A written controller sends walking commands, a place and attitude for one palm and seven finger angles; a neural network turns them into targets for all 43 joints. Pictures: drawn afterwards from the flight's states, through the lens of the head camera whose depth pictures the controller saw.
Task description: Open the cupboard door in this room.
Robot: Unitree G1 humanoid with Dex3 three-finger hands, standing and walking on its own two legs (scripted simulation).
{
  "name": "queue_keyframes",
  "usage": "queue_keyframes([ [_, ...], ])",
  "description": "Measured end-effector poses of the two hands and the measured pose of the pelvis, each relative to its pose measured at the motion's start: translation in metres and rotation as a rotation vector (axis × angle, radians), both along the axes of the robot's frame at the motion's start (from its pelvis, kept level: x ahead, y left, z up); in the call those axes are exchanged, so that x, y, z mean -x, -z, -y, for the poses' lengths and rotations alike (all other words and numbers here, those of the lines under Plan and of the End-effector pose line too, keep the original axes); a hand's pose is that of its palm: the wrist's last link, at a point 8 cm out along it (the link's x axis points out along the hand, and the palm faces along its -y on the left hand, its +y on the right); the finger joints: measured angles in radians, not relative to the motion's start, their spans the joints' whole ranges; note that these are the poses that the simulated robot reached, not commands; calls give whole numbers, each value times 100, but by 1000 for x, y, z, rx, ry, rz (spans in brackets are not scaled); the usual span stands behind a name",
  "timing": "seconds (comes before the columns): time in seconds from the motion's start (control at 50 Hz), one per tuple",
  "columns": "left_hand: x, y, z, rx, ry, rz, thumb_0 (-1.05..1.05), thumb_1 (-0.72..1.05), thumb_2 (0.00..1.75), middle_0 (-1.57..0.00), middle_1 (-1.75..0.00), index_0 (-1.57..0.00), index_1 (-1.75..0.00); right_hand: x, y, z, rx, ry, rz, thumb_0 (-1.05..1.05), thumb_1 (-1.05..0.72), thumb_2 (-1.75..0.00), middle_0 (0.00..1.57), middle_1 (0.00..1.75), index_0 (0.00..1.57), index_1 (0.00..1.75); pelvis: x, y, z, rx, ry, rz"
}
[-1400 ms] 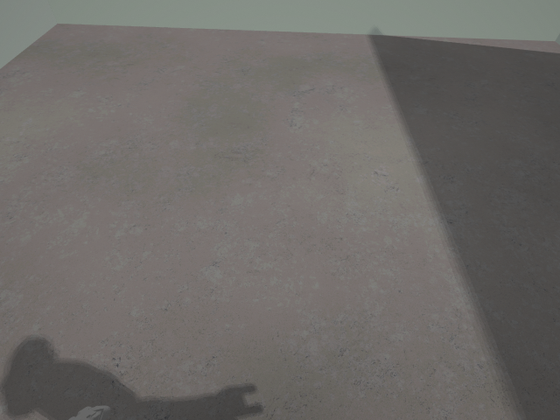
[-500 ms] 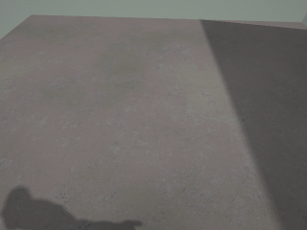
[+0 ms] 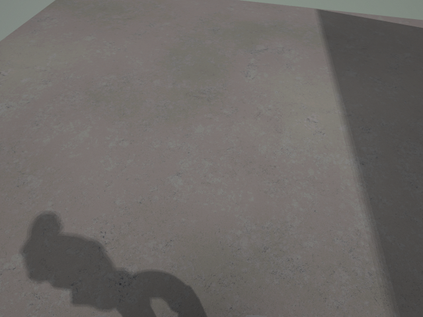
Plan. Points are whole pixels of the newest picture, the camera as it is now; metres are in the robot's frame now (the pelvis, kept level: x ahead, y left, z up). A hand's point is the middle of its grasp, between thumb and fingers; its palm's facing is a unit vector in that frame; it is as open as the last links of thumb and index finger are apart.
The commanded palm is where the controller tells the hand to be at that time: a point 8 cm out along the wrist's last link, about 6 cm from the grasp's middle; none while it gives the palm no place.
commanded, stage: turn or walk to find it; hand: left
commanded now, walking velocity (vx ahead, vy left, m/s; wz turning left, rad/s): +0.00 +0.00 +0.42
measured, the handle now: out of the picture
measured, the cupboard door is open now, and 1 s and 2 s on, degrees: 0 0 0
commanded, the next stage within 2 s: none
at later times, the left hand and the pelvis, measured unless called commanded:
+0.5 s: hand out of the picture -0.06 +0.19 -0.18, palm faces +0.29 -0.93 -0.24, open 7.4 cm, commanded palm none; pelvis -0.04 -0.01 -0.01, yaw +16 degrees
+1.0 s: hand out of the picture -0.08 +0.18 -0.15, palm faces +0.49 -0.83 -0.28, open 7.4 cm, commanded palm none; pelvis -0.06 -0.04 +0.00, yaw +29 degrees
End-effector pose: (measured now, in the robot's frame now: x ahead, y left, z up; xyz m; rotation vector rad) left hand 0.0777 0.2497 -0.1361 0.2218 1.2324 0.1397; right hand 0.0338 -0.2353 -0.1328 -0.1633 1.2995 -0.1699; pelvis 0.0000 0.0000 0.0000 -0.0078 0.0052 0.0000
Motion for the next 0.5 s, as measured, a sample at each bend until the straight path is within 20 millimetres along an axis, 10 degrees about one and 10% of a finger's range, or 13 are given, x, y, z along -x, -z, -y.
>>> queue_keyframes([
  [0.32,87,-19,26,-44,-183,22,0,90,90,-20,-30,-20,-30,-23,1,53,19,-120,15,1,-90,-90,20,30,20,30,24,-4,31,-33,-179,21],
  [0.5,154,8,12,14,-325,-49,0,90,90,-20,-30,-20,-30,-72,-8,15,64,-297,70,1,-91,-90,19,30,20,30,36,5,9,-22,-286,8],
])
